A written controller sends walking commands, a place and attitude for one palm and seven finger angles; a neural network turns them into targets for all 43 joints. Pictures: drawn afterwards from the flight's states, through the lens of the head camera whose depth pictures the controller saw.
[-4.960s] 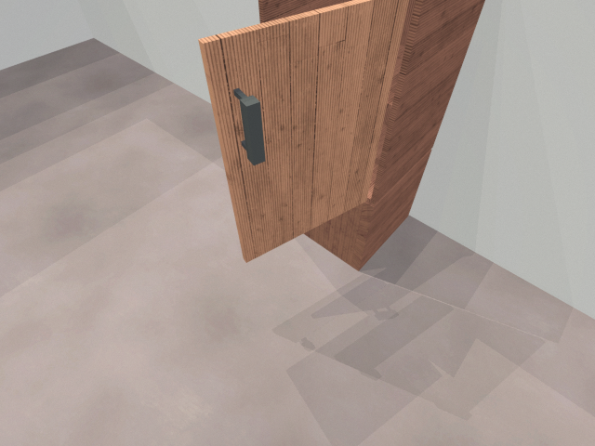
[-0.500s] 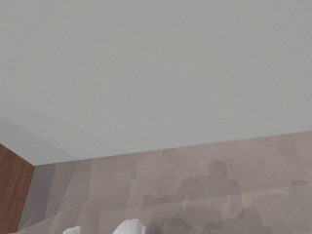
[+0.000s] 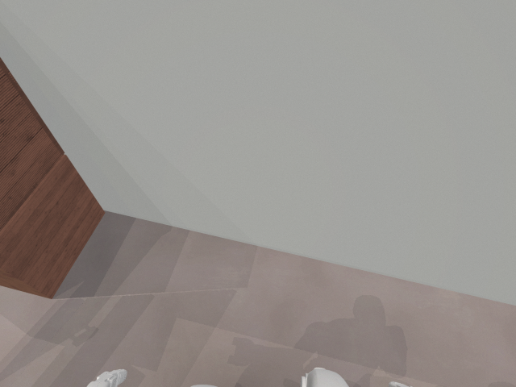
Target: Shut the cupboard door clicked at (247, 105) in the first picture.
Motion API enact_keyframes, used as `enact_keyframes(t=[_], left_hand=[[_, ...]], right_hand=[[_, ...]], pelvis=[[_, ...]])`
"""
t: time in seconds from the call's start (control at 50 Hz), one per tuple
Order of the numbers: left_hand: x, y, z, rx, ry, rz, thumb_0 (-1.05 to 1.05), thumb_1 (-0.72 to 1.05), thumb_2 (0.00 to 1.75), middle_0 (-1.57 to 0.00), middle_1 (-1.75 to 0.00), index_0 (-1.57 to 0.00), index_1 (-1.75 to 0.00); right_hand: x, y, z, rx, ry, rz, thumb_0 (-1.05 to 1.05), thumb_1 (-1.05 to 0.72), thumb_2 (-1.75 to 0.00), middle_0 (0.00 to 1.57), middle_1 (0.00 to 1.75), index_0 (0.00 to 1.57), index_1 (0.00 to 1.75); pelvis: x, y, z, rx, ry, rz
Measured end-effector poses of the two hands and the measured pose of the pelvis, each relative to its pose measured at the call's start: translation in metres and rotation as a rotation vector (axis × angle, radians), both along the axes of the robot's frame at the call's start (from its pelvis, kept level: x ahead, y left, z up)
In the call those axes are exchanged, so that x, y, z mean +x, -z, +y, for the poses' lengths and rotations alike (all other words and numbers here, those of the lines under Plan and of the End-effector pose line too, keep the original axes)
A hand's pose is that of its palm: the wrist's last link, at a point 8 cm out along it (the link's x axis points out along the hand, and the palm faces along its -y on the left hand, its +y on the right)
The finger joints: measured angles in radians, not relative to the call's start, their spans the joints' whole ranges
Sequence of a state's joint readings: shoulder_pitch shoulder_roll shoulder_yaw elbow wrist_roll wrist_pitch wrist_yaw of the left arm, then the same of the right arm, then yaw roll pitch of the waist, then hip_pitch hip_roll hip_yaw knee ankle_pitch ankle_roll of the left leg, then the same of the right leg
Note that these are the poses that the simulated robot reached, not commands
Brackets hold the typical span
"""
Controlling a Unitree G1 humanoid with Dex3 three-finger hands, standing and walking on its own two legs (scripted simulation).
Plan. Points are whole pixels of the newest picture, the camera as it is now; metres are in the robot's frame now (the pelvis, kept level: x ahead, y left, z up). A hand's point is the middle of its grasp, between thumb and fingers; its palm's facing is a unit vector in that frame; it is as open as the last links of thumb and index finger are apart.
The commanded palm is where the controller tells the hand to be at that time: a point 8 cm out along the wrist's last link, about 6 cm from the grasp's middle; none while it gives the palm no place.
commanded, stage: turn to face it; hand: left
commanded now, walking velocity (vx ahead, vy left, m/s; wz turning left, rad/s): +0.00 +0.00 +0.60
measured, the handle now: out of the picture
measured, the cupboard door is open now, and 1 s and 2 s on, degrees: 74 74 74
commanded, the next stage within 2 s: take the last steps up to it in 1.78 s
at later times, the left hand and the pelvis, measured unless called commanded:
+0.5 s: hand out of the picture +0.01 +0.17 -0.19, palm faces +0.33 -0.92 -0.20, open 7.3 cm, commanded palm none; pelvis +0.01 -0.03 -0.02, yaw +19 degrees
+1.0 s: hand out of the picture -0.01 +0.15 -0.15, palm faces +0.57 -0.77 -0.29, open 7.3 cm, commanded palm none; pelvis +0.04 -0.07 +0.00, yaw +37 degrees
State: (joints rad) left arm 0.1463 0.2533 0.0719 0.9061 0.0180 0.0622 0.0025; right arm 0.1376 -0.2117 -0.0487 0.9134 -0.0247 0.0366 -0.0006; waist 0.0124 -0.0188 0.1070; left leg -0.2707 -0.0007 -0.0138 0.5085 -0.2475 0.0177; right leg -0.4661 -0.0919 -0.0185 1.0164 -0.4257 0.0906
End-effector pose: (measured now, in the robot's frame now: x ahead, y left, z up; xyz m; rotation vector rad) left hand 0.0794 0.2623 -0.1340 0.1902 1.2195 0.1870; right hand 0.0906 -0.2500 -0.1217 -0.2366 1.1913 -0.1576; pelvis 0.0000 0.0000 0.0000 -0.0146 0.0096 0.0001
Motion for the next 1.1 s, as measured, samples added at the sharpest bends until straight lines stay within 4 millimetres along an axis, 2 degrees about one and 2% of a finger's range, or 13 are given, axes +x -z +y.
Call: enact_keyframes(t=[0.08, 0.14, 0.2, 0.28, 0.4, 0.5, 0.54, 0.62, 0.74, 0.86, 0.94, 1.02, 1.1], left_hand=[[0.016, -0.011, -0.011, 0.028, -0.007, -0.063, 0.00, 0.91, 0.90, -0.20, -0.29, -0.20, -0.30], [0.019, -0.014, -0.022, 0.060, -0.017, -0.108, 0.00, 0.91, 0.90, -0.20, -0.29, -0.20, -0.30], [0.008, -0.018, -0.034, 0.076, -0.040, -0.105, 0.00, 0.91, 0.90, -0.20, -0.29, -0.20, -0.30], [-0.015, -0.020, -0.049, 0.054, -0.095, -0.061, 0.00, 0.91, 0.90, -0.20, -0.29, -0.20, -0.30], [-0.052, -0.006, -0.060, -0.008, -0.196, -0.014, 0.00, 0.91, 0.90, -0.20, -0.30, -0.21, -0.30], [-0.093, 0.022, -0.046, -0.048, -0.307, 0.030, 0.00, 0.90, 0.90, -0.21, -0.30, -0.21, -0.30], [-0.106, 0.027, -0.039, -0.044, -0.348, 0.060, 0.00, 0.91, 0.90, -0.21, -0.30, -0.21, -0.30], [-0.116, 0.017, -0.029, -0.023, -0.405, 0.067, 0.01, 0.91, 0.90, -0.20, -0.30, -0.20, -0.30], [-0.111, -0.004, -0.026, 0.022, -0.456, 0.002, 0.01, 0.91, 0.90, -0.20, -0.29, -0.20, -0.30], [-0.104, -0.013, -0.044, 0.083, -0.494, -0.051, 0.00, 0.91, 0.90, -0.20, -0.29, -0.20, -0.30], [-0.113, -0.019, -0.068, 0.086, -0.541, -0.038, 0.00, 0.91, 0.90, -0.20, -0.29, -0.20, -0.30], [-0.124, -0.019, -0.090, 0.047, -0.599, -0.005, 0.00, 0.91, 0.90, -0.20, -0.30, -0.20, -0.30], [-0.137, -0.011, -0.106, 0.000, -0.661, 0.007, 0.00, 0.91, 0.90, -0.20, -0.30, -0.21, -0.30]], right_hand=[[-0.007, 0.009, -0.015, 0.020, -0.008, 0.042, 0.00, -0.90, -0.89, 0.20, 0.30, 0.21, 0.30], [-0.007, 0.024, -0.032, 0.039, -0.011, 0.064, 0.00, -0.90, -0.89, 0.20, 0.30, 0.21, 0.30], [-0.001, 0.031, -0.045, 0.042, -0.026, 0.085, 0.00, -0.90, -0.90, 0.20, 0.30, 0.21, 0.30], [0.014, 0.023, -0.050, 0.042, -0.066, 0.098, 0.00, -0.91, -0.90, 0.20, 0.30, 0.20, 0.30], [0.050, 0.011, -0.034, 0.030, -0.182, 0.083, 0.00, -0.91, -0.90, 0.19, 0.30, 0.20, 0.30], [0.089, 0.012, -0.004, -0.004, -0.302, 0.005, 0.00, -0.91, -0.90, 0.19, 0.30, 0.20, 0.30], [0.099, 0.010, 0.006, -0.014, -0.339, -0.020, 0.00, -0.91, -0.90, 0.19, 0.30, 0.20, 0.30], [0.105, 0.001, 0.017, -0.022, -0.389, -0.028, 0.00, -0.91, -0.90, 0.20, 0.30, 0.20, 0.30], [0.110, 0.003, 0.018, -0.006, -0.447, 0.014, 0.00, -0.90, -0.90, 0.20, 0.30, 0.21, 0.30], [0.126, 0.024, 0.004, 0.033, -0.479, 0.050, 0.00, -0.90, -0.89, 0.20, 0.30, 0.21, 0.30], [0.143, 0.029, 0.000, 0.039, -0.516, 0.076, 0.00, -0.90, -0.90, 0.20, 0.30, 0.20, 0.30], [0.158, 0.022, 0.007, 0.037, -0.558, 0.092, 0.00, -0.91, -0.90, 0.20, 0.30, 0.20, 0.30], [0.174, 0.014, 0.027, 0.026, -0.633, 0.094, 0.00, -0.91, -0.90, 0.19, 0.30, 0.20, 0.30]], pelvis=[[0.002, 0.001, -0.016, 0.003, -0.044, 0.004], [0.006, 0.010, -0.033, 0.025, -0.079, 0.013], [0.006, 0.010, -0.040, 0.027, -0.120, 0.003], [0.010, 0.002, -0.046, 0.042, -0.176, -0.004], [0.013, -0.001, -0.046, 0.055, -0.259, -0.002], [0.012, 0.016, -0.031, 0.027, -0.336, 0.000], [0.010, 0.018, -0.029, 0.031, -0.355, -0.004], [0.010, 0.009, -0.030, 0.014, -0.396, -0.001], [0.015, 0.001, -0.039, 0.000, -0.464, 0.007], [0.029, 0.010, -0.061, 0.021, -0.537, 0.022], [0.034, 0.007, -0.068, 0.026, -0.597, 0.007], [0.041, 0.000, -0.069, 0.043, -0.652, 0.012], [0.045, -0.002, -0.068, 0.055, -0.707, 0.019]])
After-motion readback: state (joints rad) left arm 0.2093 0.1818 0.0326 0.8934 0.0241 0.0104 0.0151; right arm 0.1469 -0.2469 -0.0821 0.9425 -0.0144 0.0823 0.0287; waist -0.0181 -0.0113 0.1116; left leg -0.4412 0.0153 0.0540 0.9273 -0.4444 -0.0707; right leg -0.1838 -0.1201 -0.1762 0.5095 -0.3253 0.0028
